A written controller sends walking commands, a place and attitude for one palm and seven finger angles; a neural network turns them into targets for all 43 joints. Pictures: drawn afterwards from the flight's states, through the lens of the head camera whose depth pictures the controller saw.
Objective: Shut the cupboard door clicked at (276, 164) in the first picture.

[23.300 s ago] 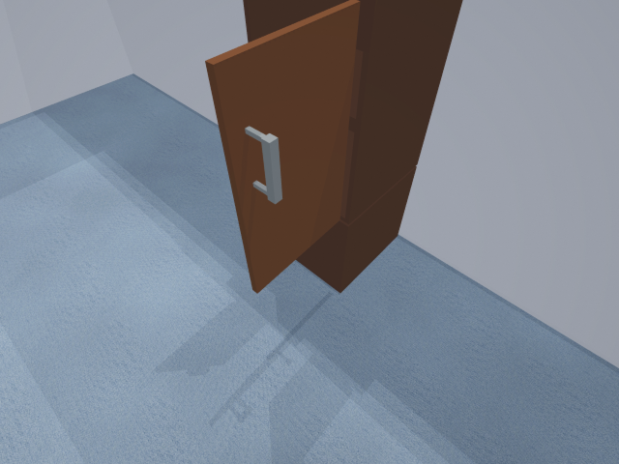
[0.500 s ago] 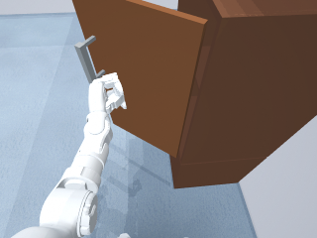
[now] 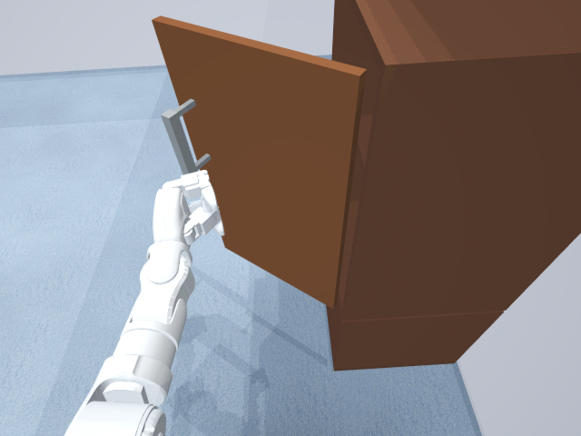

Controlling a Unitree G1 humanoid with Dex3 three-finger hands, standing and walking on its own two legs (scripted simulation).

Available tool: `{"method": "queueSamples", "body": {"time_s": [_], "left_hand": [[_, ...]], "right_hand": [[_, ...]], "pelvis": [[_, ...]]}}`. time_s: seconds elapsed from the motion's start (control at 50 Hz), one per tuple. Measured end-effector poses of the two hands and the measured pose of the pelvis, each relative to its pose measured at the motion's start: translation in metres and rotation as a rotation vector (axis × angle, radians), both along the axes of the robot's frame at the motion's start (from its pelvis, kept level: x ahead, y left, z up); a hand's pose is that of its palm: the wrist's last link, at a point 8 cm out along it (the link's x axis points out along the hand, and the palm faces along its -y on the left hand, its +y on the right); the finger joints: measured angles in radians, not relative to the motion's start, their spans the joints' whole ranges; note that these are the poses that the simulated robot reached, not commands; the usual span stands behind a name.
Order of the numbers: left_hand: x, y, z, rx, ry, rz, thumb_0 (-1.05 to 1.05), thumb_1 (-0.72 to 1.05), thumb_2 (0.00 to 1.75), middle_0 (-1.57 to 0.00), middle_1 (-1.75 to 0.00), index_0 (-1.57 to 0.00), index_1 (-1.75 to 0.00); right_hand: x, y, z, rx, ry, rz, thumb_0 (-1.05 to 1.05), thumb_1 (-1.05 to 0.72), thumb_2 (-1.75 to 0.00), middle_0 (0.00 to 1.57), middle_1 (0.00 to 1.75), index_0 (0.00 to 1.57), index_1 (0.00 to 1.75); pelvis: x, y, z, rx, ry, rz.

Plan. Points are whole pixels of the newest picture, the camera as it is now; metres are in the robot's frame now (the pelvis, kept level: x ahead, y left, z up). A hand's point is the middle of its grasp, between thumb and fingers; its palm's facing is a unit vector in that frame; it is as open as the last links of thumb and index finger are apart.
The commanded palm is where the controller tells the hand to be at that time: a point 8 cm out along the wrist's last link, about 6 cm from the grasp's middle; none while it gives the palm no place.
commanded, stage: draw the hand back to the body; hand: left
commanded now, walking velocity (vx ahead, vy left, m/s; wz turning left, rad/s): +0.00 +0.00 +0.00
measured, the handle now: (189, 140) +0.59 +0.18 +0.08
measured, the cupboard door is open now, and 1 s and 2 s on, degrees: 54 54 54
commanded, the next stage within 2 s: step back with the hand held close in 1.32 s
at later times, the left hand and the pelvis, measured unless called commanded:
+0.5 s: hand (107, 284) +0.27 +0.20 +0.14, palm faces +0.19 -0.95 -0.23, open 3.3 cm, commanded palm +0.23 +0.25 +0.16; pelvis +0.00 +0.01 +0.03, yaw +1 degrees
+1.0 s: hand out of the picture +0.19 +0.30 +0.19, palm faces +0.46 -0.77 -0.43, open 6.5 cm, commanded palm +0.14 +0.33 +0.20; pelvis +0.01 +0.03 +0.03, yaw +1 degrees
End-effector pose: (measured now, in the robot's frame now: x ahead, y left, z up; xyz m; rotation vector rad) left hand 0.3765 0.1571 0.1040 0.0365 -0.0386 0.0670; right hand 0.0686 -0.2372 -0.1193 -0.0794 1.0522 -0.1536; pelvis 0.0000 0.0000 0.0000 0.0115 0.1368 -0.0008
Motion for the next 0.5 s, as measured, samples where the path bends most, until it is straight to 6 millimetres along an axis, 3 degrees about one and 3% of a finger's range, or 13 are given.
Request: {"method": "queueSamples", "body": {"time_s": [0.12,0.24,0.38,0.5], "left_hand": [[-0.035,0.022,0.014,-0.003,-0.025,0.002,0.02,0.9,0.9,-1.3,-1.5,-1.3,-1.5],[-0.069,0.041,0.03,0.0,-0.042,-0.015,0.02,0.9,0.9,-1.28,-1.49,-1.28,-1.49],[-0.112,0.064,0.043,0.156,-0.026,0.039,0.02,0.9,0.9,-1.17,-1.37,-1.17,-1.37],[-0.14,0.089,0.051,0.205,-0.017,0.121,0.02,0.9,0.9,-1.03,-1.21,-1.03,-1.21]], "right_hand": [[0.009,-0.01,0.011,-0.039,-0.038,-0.005,0.01,-0.91,-0.9,0.2,0.3,0.2,0.3],[0.051,-0.01,0.033,-0.065,-0.182,0.023,0.01,-0.91,-0.9,0.2,0.3,0.2,0.29],[0.106,0.012,0.067,-0.081,-0.336,0.079,0.01,-0.91,-0.9,0.2,0.3,0.2,0.29],[0.13,0.041,0.081,-0.065,-0.387,0.152,0.01,-0.91,-0.9,0.2,0.3,0.2,0.3]], "pelvis": [[0.0,-0.001,0.007,-0.002,-0.052,0.006],[-0.002,0.001,0.012,-0.003,-0.095,0.012],[-0.004,0.007,0.022,-0.002,-0.155,0.02],[-0.003,0.013,0.028,-0.005,-0.19,0.025]]}}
